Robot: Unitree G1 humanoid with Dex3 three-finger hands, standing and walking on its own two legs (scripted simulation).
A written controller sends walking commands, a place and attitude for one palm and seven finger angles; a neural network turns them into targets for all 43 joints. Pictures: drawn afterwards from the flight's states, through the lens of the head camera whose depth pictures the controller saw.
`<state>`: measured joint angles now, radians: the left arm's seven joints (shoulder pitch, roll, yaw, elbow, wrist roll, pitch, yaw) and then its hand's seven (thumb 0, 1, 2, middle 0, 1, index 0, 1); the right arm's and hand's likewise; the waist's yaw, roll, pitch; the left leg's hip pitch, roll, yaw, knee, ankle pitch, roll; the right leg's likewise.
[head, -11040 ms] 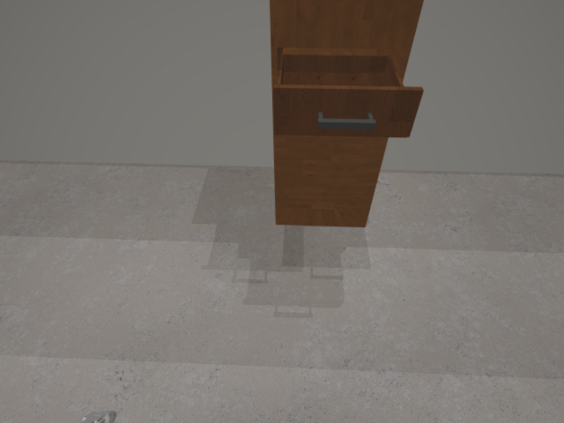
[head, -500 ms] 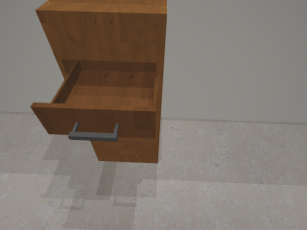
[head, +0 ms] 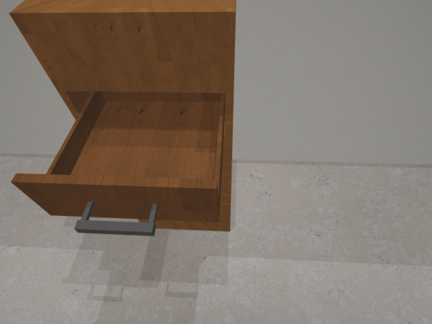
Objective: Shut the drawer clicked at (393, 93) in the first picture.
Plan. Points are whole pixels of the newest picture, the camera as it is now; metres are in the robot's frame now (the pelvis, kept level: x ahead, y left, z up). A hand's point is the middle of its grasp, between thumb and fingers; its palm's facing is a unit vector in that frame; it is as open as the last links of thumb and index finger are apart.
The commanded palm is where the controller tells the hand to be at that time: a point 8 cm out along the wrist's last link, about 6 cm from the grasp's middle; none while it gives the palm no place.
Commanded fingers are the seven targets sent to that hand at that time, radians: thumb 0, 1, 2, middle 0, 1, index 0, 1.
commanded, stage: come to a stop and stand still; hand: left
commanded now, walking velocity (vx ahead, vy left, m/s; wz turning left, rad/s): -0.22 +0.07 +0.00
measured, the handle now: (118, 218) +0.31 +0.21 +0.00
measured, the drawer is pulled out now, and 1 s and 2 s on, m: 0.27 0.27 0.27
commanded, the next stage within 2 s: look again from close up in 1.08 s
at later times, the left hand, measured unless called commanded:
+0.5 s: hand out of the picture +0.05 +0.19 -0.16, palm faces -0.01 -0.97 -0.26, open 7.3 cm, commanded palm none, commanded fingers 0.00 0.90 0.90 -0.20 -0.30 -0.20 -0.30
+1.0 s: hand out of the picture -0.05 +0.12 -0.17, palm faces +0.02 -0.99 -0.16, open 7.3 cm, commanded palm none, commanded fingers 0.00 0.90 0.90 -0.20 -0.30 -0.20 -0.30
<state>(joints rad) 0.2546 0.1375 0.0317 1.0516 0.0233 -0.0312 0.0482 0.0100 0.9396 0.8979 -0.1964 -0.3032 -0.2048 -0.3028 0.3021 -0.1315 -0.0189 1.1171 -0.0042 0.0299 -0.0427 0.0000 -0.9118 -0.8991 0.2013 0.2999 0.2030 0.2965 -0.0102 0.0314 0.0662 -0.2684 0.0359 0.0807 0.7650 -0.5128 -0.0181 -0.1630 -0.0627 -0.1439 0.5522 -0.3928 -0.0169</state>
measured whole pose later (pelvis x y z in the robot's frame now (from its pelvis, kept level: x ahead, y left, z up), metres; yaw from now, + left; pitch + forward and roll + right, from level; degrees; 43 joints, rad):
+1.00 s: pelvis -0.05 -0.04 +0.01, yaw -1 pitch -2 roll +0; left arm 0.31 0.13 0.01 1.11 0.01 0.01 0.02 0.01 0.92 0.90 -0.20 -0.30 -0.21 -0.30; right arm 0.30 -0.15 -0.01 1.15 -0.02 0.04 -0.02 0.00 -0.91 -0.90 0.20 0.30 0.20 0.30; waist -0.01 0.00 0.03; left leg -0.22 0.07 0.02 0.43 -0.17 -0.04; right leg -0.13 0.03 -0.06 0.43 -0.27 -0.05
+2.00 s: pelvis -0.04 +0.00 -0.01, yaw +0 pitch +2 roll +0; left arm 0.44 0.17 0.06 0.10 -0.14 -0.12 0.09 0.01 0.91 0.90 -0.26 -0.37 -0.26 -0.37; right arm 0.28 -0.22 -0.02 0.82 0.02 -0.25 -0.06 0.01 -0.92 -0.90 0.20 0.30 0.21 0.30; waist -0.03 0.01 -0.07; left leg -0.35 -0.03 0.04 0.60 -0.28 0.03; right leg -0.28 -0.06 -0.04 0.61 -0.37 0.03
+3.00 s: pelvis -0.05 +0.00 -0.04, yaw +0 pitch +6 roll -2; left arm 0.58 0.24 0.17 -0.28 -0.30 -0.34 -0.28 0.02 0.90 0.90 -1.23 -1.42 -1.24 -1.42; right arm 0.21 -0.22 -0.02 0.56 0.06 -0.31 -0.06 0.01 -0.91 -0.90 0.20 0.30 0.20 0.30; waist 0.01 0.02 -0.11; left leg -0.63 0.02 0.00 0.92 -0.40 0.02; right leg -0.51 -0.02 -0.07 0.87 -0.47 0.01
